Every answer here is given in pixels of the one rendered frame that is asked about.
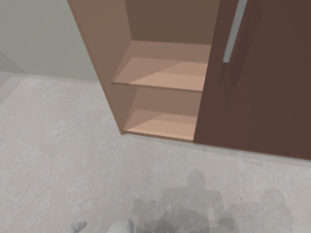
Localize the wardrobe door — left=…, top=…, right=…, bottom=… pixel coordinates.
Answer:
left=193, top=0, right=311, bottom=159

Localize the handle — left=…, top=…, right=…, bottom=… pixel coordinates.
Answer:
left=223, top=0, right=248, bottom=63

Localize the robot left hand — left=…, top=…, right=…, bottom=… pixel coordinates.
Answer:
left=61, top=220, right=87, bottom=233

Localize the left robot thigh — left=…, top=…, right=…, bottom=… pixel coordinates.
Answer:
left=107, top=218, right=137, bottom=233

